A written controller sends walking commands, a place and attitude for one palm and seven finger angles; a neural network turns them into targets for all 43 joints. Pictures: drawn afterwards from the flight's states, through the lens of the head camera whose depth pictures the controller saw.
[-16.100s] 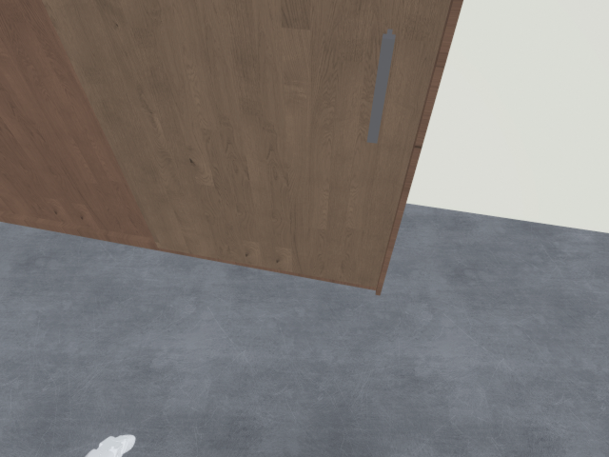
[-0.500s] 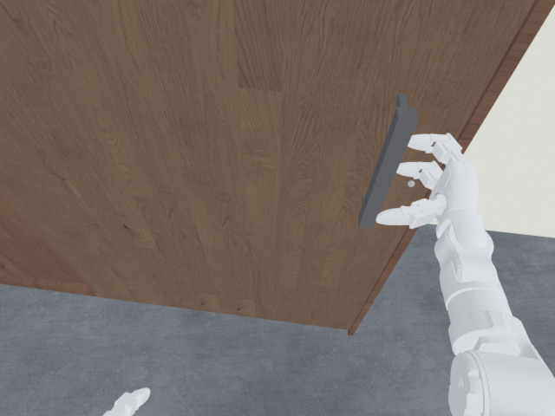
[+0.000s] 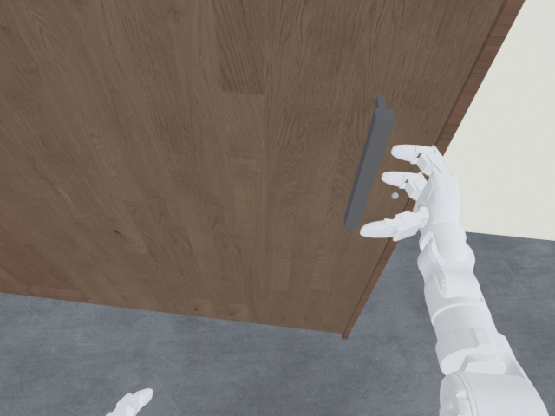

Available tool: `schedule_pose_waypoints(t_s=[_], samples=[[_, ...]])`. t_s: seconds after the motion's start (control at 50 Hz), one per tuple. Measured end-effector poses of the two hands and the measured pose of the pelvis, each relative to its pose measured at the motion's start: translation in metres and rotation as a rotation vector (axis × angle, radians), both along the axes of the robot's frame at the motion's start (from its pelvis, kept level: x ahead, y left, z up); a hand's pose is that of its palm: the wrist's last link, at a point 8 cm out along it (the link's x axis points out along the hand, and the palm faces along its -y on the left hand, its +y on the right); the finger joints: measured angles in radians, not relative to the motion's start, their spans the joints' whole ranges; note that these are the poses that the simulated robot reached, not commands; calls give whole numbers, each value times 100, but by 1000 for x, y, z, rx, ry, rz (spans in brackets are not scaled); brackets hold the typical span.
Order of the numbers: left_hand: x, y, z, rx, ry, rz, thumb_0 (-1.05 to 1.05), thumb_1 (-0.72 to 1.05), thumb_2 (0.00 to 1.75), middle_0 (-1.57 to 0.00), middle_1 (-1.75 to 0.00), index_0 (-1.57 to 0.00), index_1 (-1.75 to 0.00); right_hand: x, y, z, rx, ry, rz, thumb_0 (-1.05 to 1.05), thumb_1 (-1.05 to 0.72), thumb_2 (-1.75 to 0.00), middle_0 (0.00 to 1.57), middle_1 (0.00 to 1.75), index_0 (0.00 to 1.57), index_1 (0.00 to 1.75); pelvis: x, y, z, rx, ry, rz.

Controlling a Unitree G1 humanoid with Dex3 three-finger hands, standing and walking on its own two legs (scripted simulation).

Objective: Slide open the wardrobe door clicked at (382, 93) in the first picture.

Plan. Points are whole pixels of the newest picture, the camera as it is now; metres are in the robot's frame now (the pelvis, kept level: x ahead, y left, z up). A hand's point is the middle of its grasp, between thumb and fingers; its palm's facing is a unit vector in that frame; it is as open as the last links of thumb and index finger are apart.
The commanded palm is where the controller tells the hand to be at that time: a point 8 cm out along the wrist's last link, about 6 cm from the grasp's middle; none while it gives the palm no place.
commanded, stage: slide the fingers in behind the handle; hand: right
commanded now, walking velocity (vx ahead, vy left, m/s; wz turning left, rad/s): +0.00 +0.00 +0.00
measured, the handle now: (364, 168) +0.48 -0.08 +0.10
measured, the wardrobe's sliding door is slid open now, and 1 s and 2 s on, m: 0.00 0.00 0.00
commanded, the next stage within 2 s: grip the handle and tug to test in 1.28 s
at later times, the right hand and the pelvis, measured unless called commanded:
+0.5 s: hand (375, 190) +0.43 -0.10 +0.11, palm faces +0.02 +1.00 -0.02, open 14.0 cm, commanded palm +0.39 -0.14 +0.11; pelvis +0.00 +0.00 +0.00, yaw +0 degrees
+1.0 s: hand (361, 192) +0.42 -0.07 +0.11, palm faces +0.00 +1.00 -0.02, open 14.0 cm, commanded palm +0.39 -0.13 +0.11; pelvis +0.01 +0.02 +0.00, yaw -1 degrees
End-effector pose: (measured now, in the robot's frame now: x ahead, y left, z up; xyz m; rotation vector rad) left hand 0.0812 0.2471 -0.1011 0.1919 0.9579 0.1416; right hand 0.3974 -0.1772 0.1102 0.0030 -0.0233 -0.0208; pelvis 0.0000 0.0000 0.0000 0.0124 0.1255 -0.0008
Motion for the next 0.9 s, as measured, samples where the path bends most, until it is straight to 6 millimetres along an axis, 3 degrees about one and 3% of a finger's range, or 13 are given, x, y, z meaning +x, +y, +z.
schedule_pose_waypoints(t_s=[0.28, 0.4, 0.66, 0.9], samples=[[13, -10, 2, -15, -32, -20, 1, 90, 90, -20, -30, -21, -30, 8, 19, 3, -4, 11, -5, -1, 50, -30, 30, 120, 30, 120, 1, -2, 0, -3, 3, 2], [9, -6, 0, -17, -17, -17, 1, 90, 90, -20, -30, -21, -30, 5, 20, 3, -17, -3, -10, -1, 50, -30, 30, 120, 30, 120, 2, 0, 0, -3, 2, 3], [4, 8, -3, -15, 10, -4, 1, 91, 90, -20, -30, -21, -30, 10, 44, 5, -6, 4, 5, -1, 50, -30, 30, 120, 30, 120, 4, 11, 1, -12, 6, 4], [13, 18, -2, -21, 1, -18, 1, 91, 90, -20, -30, -20, -30, 2, 40, 7, -34, -5, 1, -1, 50, -30, 30, 120, 30, 120, 8, 20, 3, -14, -4, -4]])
